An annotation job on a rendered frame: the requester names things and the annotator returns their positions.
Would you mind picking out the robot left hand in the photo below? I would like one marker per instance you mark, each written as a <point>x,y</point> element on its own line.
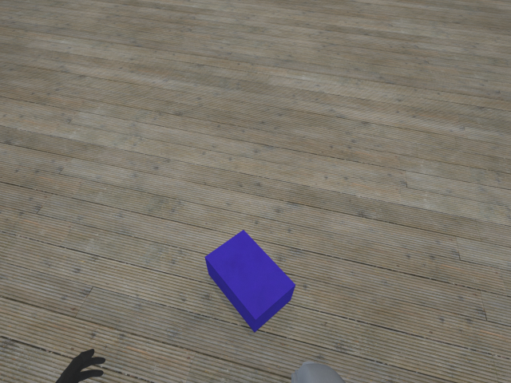
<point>73,374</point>

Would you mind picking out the carton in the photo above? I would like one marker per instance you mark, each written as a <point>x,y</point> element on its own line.
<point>250,279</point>

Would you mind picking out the right robot thigh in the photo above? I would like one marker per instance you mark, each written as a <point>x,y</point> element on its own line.
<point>315,373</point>

